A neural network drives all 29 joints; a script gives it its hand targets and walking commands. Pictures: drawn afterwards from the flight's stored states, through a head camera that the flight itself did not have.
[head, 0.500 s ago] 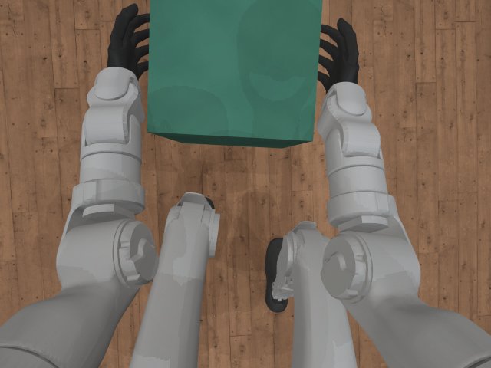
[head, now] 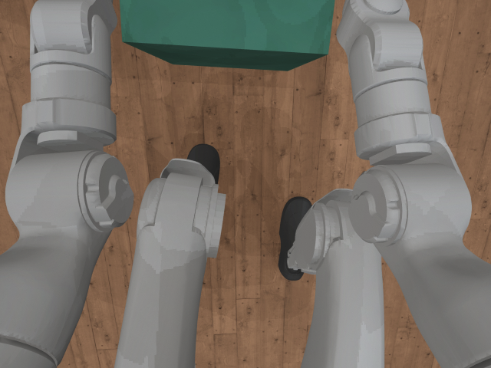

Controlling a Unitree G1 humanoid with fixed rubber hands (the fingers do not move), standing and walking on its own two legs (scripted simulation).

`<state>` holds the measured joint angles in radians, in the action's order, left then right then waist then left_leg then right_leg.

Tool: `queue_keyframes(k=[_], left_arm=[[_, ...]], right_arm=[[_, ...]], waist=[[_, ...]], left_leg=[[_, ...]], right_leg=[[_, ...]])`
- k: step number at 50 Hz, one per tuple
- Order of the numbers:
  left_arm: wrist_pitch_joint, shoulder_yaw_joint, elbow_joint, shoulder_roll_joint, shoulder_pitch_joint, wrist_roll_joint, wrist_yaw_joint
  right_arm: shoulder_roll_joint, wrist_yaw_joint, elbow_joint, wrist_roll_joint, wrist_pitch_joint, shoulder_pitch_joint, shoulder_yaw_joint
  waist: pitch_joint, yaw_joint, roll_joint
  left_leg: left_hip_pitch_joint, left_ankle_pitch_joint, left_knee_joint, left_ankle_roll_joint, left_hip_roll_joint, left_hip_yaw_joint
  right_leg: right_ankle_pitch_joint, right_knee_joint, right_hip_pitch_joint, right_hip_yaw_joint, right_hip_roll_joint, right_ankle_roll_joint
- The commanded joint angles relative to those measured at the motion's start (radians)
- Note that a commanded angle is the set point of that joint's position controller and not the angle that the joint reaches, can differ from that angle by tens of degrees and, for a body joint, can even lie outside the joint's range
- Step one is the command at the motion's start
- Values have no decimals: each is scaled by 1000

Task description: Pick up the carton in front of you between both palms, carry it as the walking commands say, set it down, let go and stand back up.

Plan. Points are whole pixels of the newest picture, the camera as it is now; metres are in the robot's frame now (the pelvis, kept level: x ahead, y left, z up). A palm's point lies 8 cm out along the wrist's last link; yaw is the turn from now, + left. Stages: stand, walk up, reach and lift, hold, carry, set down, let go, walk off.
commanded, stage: set down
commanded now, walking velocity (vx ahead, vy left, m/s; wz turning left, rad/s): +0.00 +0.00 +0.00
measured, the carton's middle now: out of the picture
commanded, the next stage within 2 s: none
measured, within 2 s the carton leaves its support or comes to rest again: rests again in 0.50 s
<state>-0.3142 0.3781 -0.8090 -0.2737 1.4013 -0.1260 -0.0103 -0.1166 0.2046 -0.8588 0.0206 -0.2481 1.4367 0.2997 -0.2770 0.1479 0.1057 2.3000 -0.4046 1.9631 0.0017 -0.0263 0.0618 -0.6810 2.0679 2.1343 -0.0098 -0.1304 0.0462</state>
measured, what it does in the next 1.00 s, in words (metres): stands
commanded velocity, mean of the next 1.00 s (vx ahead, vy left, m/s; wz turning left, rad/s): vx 0.00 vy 0.00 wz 0.00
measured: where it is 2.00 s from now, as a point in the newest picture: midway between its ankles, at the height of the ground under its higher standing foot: (246, 229)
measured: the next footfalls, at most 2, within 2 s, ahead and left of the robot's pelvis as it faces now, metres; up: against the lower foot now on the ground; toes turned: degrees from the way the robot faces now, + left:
none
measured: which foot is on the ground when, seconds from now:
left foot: down 0.00-1.00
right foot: down 0.00-1.00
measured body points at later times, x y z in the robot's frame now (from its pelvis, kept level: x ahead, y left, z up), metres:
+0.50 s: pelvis +0.00 -0.01 -0.03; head +0.37 +0.06 +0.20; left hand +0.50 +0.30 -0.21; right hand +0.57 +0.00 -0.21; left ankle +0.14 +0.13 -0.38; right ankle +0.08 -0.12 -0.38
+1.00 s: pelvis -0.02 -0.01 -0.04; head +0.36 +0.06 +0.19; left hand +0.50 +0.30 -0.22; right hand +0.57 -0.01 -0.22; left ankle +0.14 +0.13 -0.38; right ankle +0.08 -0.12 -0.38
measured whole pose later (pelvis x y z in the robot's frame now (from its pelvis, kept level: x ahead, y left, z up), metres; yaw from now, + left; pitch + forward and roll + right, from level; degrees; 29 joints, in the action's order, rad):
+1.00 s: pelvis -0.02 -0.01 -0.04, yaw +0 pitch +33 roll -1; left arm -0.22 0.44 -1.03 -0.39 1.52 -0.10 0.14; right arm -0.20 0.08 -1.07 0.02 -0.20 1.61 0.22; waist -0.50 0.17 0.08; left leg 2.26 -0.41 2.09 0.00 -0.08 0.04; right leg -0.67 2.22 2.14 0.02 -0.19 0.05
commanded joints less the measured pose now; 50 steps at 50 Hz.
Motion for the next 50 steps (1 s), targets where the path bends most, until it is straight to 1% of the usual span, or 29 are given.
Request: queue_keyframes(k=[1,2,4,6,8,11,14,18,22,27,28,32,37,44,50], left_arm=[[49,-392,93,751,617,165,258],[52,-397,120,746,653,183,260],[55,-397,144,737,679,207,266],[52,-392,127,741,659,215,272],[48,-376,90,754,620,208,280],[45,-343,32,756,575,185,294],[49,-316,3,739,564,165,305],[60,-298,2,696,591,152,312],[74,-294,4,661,628,159,308],[86,-291,-31,640,642,172,307],[88,-285,-48,635,635,168,305],[87,-261,-102,615,606,146,311],[85,-227,-155,583,575,120,314],[82,-176,-214,520,526,83,313],[82,-139,-254,461,487,59,308]], right_arm=[[804,-244,120,-142,36,671,-426],[805,-242,138,-152,37,691,-443],[824,-236,167,-170,36,716,-476],[845,-236,175,-182,37,716,-497],[858,-241,163,-184,39,705,-502],[868,-251,130,-176,39,684,-489],[869,-257,93,-165,40,665,-463],[847,-258,63,-158,44,664,-435],[808,-253,57,-162,54,692,-427],[761,-251,45,-162,67,724,-421],[750,-251,30,-154,67,714,-414],[712,-262,-21,-125,65,685,-370],[658,-271,-72,-96,62,660,-326],[576,-275,-130,-59,58,613,-283],[511,-273,-165,-38,57,572,-258]], waist=[[1358,110,-76],[1386,124,-60],[1416,142,-13],[1408,145,3],[1364,145,9],[1271,149,31],[1195,155,49],[1132,166,56],[1100,172,59],[1046,169,69],[1013,162,76],[889,148,81],[788,136,84],[670,116,84],[600,104,80]], left_leg=[[-1120,412,-32,-27,78,-117],[-1087,416,-31,-28,80,-121],[-1064,472,-13,-23,79,-121],[-1089,528,8,-15,76,-110],[-1090,546,23,-9,74,-100],[-1001,495,31,-5,72,-104],[-898,432,32,-3,69,-113],[-822,375,32,1,64,-119],[-801,343,36,4,59,-116],[-783,318,42,9,56,-106],[-770,302,43,10,55,-104],[-712,225,39,15,51,-94],[-665,157,35,23,48,-84],[-612,77,32,34,47,-70],[-581,33,33,39,47,-64]], right_leg=[[213,-159,-234,-90,-98,-22],[230,-150,-282,-83,-96,-27],[289,-130,-340,-85,-94,-23],[312,-121,-314,-86,-91,-17],[304,-118,-261,-84,-89,-15],[287,-117,-238,-75,-90,-15],[278,-117,-246,-66,-92,-15],[259,-115,-253,-56,-95,-17],[235,-108,-261,-51,-94,-20],[214,-96,-265,-51,-86,-26],[200,-98,-252,-51,-85,-26],[139,-101,-213,-49,-79,-32],[96,-101,-183,-47,-71,-36],[61,-97,-162,-39,-57,-39],[49,-92,-160,-31,-49,-37]])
